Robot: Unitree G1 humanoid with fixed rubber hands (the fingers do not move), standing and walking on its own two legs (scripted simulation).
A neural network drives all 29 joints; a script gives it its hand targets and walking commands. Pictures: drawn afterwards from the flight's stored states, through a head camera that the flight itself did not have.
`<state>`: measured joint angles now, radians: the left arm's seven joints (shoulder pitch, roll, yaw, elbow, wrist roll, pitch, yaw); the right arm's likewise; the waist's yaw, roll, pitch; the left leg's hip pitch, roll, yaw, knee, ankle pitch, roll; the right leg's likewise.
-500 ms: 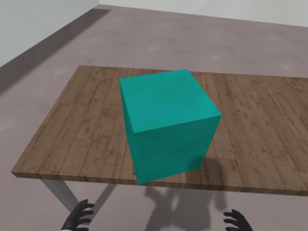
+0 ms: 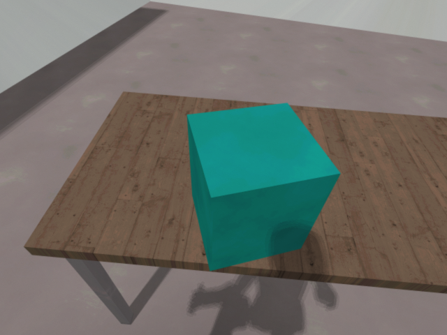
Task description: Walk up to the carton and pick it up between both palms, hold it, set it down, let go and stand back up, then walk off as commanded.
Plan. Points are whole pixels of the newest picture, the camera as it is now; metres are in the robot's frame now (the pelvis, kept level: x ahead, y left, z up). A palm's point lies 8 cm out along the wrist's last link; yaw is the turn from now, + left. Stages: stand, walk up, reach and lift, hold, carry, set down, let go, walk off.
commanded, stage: stand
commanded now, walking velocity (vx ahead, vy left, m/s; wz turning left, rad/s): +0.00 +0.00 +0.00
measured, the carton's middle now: (248, 187) +0.39 -0.02 +0.06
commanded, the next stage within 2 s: walk off in 0.20 s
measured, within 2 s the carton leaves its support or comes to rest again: neither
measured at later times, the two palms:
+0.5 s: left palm out of the picture +0.06 +0.31 -0.12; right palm out of the picture +0.08 -0.29 -0.11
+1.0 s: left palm out of the picture -0.02 +0.25 -0.10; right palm out of the picture +0.01 -0.38 -0.18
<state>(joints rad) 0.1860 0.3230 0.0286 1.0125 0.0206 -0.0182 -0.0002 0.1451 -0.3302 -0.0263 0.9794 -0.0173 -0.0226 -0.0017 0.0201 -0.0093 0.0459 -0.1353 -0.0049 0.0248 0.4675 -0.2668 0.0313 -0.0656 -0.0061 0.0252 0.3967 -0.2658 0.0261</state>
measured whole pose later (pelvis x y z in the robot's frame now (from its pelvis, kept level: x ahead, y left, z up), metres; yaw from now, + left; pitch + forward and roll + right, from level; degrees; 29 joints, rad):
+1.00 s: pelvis -0.10 -0.08 -0.04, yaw +4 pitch -5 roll +2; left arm 0.14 0.35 0.07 0.77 0.03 0.04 0.05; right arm 0.14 -0.42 -0.08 0.83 -0.01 0.09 -0.04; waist 0.00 0.11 0.26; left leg -0.41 -0.18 -0.23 1.26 -0.54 -0.01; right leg -0.29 0.09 -0.04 0.83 -0.45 -0.12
